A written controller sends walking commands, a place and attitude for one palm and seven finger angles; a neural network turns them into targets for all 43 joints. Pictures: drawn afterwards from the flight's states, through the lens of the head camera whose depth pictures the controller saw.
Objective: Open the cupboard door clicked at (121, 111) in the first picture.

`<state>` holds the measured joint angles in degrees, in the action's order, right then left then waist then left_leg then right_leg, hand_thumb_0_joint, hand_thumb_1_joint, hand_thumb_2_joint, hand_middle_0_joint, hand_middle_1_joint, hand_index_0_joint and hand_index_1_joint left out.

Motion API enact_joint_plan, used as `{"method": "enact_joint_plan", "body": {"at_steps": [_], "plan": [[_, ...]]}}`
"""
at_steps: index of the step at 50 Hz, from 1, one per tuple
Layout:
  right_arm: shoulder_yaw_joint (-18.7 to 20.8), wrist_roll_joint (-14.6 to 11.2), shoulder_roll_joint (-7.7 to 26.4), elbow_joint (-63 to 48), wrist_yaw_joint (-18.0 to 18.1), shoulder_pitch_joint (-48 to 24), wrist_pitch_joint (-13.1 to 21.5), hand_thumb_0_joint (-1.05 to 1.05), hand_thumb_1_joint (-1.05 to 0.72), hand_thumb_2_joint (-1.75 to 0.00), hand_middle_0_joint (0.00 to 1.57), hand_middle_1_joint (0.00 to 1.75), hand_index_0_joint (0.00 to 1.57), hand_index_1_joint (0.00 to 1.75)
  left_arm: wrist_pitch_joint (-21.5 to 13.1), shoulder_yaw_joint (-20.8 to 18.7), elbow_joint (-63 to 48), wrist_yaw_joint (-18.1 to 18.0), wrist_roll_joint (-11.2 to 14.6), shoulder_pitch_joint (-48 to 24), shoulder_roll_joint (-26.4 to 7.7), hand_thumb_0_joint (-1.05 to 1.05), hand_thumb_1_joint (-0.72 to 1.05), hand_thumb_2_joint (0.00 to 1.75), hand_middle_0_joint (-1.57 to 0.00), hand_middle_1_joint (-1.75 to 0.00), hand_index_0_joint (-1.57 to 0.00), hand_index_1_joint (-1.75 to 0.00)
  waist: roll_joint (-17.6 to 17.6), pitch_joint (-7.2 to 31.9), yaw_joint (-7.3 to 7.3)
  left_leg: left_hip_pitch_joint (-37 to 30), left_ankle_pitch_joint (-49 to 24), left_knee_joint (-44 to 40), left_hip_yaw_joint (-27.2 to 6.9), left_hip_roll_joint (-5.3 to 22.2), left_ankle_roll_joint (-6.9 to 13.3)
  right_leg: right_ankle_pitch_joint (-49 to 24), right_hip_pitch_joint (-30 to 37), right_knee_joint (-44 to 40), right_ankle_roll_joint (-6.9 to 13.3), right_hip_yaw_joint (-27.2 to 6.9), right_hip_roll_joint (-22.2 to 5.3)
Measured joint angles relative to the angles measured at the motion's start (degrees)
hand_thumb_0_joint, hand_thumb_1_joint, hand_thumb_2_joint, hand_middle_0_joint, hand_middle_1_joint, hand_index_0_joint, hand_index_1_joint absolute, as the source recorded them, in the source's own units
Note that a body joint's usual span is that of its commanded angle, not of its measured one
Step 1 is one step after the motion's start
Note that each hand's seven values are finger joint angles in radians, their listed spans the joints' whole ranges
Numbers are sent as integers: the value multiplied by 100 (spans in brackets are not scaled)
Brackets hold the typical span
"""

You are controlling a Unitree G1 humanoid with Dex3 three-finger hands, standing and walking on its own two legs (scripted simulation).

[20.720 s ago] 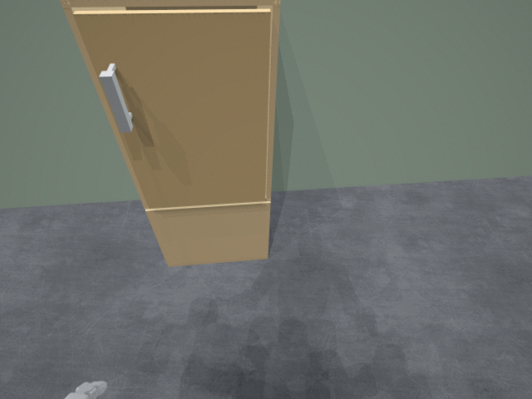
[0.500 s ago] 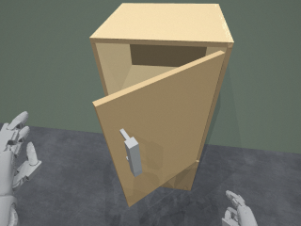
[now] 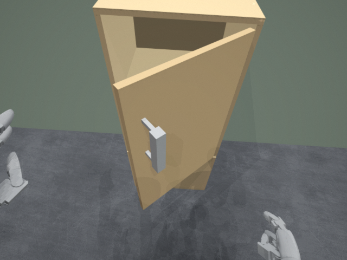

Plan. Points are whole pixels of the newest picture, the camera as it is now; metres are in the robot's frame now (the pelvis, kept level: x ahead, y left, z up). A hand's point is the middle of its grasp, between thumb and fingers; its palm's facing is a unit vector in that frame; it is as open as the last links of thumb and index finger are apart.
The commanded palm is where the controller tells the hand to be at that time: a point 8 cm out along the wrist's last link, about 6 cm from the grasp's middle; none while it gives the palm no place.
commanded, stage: step back with the hand held close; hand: left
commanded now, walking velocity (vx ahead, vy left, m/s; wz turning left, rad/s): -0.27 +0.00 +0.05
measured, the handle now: (152, 145) +0.35 +0.08 +0.07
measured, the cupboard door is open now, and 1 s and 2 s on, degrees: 42 42 42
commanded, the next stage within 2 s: stop stepping back and stand still in 0.48 s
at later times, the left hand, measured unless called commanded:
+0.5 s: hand out of the picture +0.08 +0.30 +0.17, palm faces +0.51 -0.74 -0.43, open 7.4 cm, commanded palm +0.01 +0.32 +0.18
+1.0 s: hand out of the picture +0.01 +0.24 +0.16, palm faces +0.44 -0.79 -0.42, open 7.4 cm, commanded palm -0.05 +0.28 +0.18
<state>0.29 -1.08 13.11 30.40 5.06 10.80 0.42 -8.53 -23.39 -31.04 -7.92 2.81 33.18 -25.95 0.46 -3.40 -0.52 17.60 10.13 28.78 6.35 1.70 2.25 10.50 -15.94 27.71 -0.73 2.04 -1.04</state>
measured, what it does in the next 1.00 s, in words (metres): walks backwards: left foot, then right foot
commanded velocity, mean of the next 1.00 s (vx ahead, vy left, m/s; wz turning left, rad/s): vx -0.09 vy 0.04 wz -0.02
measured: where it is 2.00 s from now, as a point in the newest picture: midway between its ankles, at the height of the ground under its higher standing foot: outside the picture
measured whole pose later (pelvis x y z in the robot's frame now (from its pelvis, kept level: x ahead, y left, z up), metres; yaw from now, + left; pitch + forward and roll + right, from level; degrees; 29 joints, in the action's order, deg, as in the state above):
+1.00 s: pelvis -0.19 -0.02 +0.00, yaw +1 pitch +1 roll +0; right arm 1.7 -0.5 16.1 39.0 5.1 17.2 6.9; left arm -11.2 -21.8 -24.9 -9.1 2.4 30.9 -22.3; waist 0.5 3.7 0.8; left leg 14.3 15.9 28.1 3.2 0.5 1.2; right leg 21.1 -9.2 29.2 1.6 2.9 0.4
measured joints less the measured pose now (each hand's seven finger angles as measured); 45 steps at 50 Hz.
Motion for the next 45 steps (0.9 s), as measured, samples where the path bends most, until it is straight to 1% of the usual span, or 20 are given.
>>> {"method": "enact_joint_plan", "body": {"at_steps": [3, 9, 11, 13, 15, 16, 18, 19, 20, 22, 24, 26, 31, 33, 35, 37, 38, 40, 42, 45], "plan": [[-34, 7, -28, -30, -13, 72, 109, 1, -91, -90, 20, 30, 20, 30, -104, -75, 27, -37, -66, -63, 53, 1, 89, 90, -22, -30, -21, -30, -14, -13, 8, 153, -42, 144, -43, -53, 58, 22, -153, 210, -39, -26, -18], [-54, 17, -89, 45, -58, 184, 287, 1, -90, -90, 20, 30, 21, 30, -216, -105, 199, -34, -192, -295, 212, 1, 89, 90, -22, -30, -21, -30, -154, -115, 37, 507, -19, 517, -249, -135, 103, 241, -368, 650, 15, -183, 132], [-54, 25, -108, 135, -87, 190, 310, 1, -90, -90, 21, 30, 21, 30, -241, -99, 152, -43, -175, -237, 274, 1, 89, 90, -22, -30, -21, -30, -148, -102, -6, 680, 439, 751, -266, -158, 22, 65, -436, 634, 69, -173, 109], [-48, 57, -106, 295, -129, 150, 312, 1, -90, -90, 21, 30, 21, 30, -268, -50, 31, -85, -152, -112, 362, 1, 89, 90, -22, -30, -21, -30, -92, -60, -104, 895, 1021, 1442, -358, -225, -124, -4, -547, 644, 61, -224, 78], [-49, 93, -111, 450, -152, 121, 280, 1, -90, -90, 21, 30, 21, 30, -265, 35, -64, -104, -156, -57, 432, 1, 89, 90, -22, -30, -21, -30, 27, 8, -194, 874, 1323, 2032, -417, -268, -176, -82, -640, 612, 20, -322, 36], [-60, 110, -115, 485, -145, 127, 266, 1, -90, -90, 21, 30, 21, 30, -256, 68, -94, -109, -162, -73, 443, 1, 89, 90, -22, -30, -21, -30, 90, 48, -209, 719, 1350, 1972, -430, -259, -185, -133, -682, 584, -12, -354, 12], [-94, 112, -74, 439, -101, 165, 296, 1, -90, -90, 21, 30, 21, 30, -257, 95, -145, -123, -147, -188, 416, 1, 89, 90, -22, -30, -21, -30, 134, 135, -171, 220, 1261, 1111, -504, -180, -173, -199, -857, 632, -90, -337, -8], [-84, 119, -69, 423, -62, 132, 351, 1, -90, -90, 21, 30, 21, 30, -283, 85, -124, -132, -141, -348, 375, 1, 89, 90, -22, -30, -21, -30, 169, 83, -114, 226, 905, 895, -523, -203, -131, -61, -983, 785, -108, -332, -38], [-68, 143, -93, 435, -27, 60, 404, 1, -90, -90, 21, 30, 21, 30, -312, 55, -55, -153, -163, -533, 331, 1, 89, 90, -22, -30, -21, -30, 203, -44, -94, 293, 706, 936, -529, -240, -84, 372, -1111, 1147, -106, -394, -10], [-48, 196, -201, 485, -22, -61, 544, 1, -90, -90, 21, 30, 21, 30, -360, -75, 65, -197, -157, -730, 247, 1, 89, 90, -22, -30, -21, -30, 200, -216, -78, 322, 485, 879, -522, -195, -31, 1136, -1385, 2284, -69, -488, 201], [-44, 204, -329, 491, -107, -91, 650, 1, -91, -90, 21, 30, 21, 30, -346, -216, 38, -207, -100, -695, 177, 1, 89, 90, -22, -30, -21, -30, 136, -238, -12, 313, 283, 651, -559, -76, -37, 1481, -1465, 3103, -63, -432, 393], [-55, 171, -428, 476, -204, -71, 720, 1, -90, -90, 21, 30, 21, 30, -309, -296, -141, -205, -47, -531, 131, 1, 89, 90, -22, -30, -21, -30, 99, -192, -3, 289, 72, 379, -536, 53, -59, 1541, -1324, 3326, -94, -317, 457], [-103, 131, -496, 456, -336, -60, 766, 1, -90, -90, 21, 31, 21, 30, -219, -161, -491, -158, 28, -163, 153, 1, 89, 90, -21, -30, -21, -30, 24, 42, -8, 383, -423, -193, -367, 283, -140, 1658, -558, 2570, -130, -110, 361], [-130, 123, -483, 425, -324, -69, 749, 1, -90, -90, 21, 31, 21, 30, -173, -101, -437, -151, 56, -108, 111, 1, 89, 90, -21, -30, -21, -30, -4, 118, 40, 468, -637, -396, -339, 307, -174, 1750, -120, 1882, -78, -44, 305], [-161, 110, -470, 344, -298, -45, 703, 1, -90, -90, 21, 31, 21, 30, -117, -130, -339, -144, 77, -37, -21, 1, 89, 90, -21, -30, -21, -30, 33, 188, 95, 611, -753, -483, -311, 269, -212, 1602, 439, 829, 20, 78, 227], [-176, 90, -442, 270, -287, -59, 631, 1, -90, -90, 21, 31, 21, 30, -114, -235, -258, -115, 89, 55, -168, 1, 89, 90, -21, -30, -21, -30, 169, 215, 95, 906, -415, -187, -227, 171, -292, 1142, 794, -77, 198, 78, 109], [-157, 83, -358, 339, -276, -98, 572, 1, -90, -90, 21, 31, 21, 30, -118, -170, -187, -72, 94, 50, -99, 1, 89, 90, -21, -30, -21, -30, 52, 155, 89, 1063, -2, 242, -376, 178, -320, 1006, 758, -51, 257, 99, 183], [-140, 71, -221, 558, -253, -21, 494, 1, -90, -90, 21, 31, 21, 30, -131, -54, -98, -14, 107, 151, -16, 1, 89, 90, -22, -30, -21, -30, 9, 229, 25, 1318, 525, 1365, -579, 20, -347, 934, 725, -75, 293, 44, 206], [-116, 39, -141, 725, -227, 156, 464, 1, -90, -90, 21, 30, 21, 30, -184, -46, -19, -1, 100, 300, 46, 1, 89, 90, -22, -30, -22, -30, 125, 401, -45, 1300, 584, 2001, -542, -135, -354, 857, 740, -202, 282, -91, 136], [-60, 38, -11, 805, -129, 417, 498, 1, -90, -90, 21, 30, 21, 30, -259, -56, 216, -47, 38, 299, 160, 1, 89, 90, -22, -30, -22, -30, 226, 596, -10, 791, 492, 1577, -357, -188, -260, 792, 789, -299, 278, -155, 67]]}}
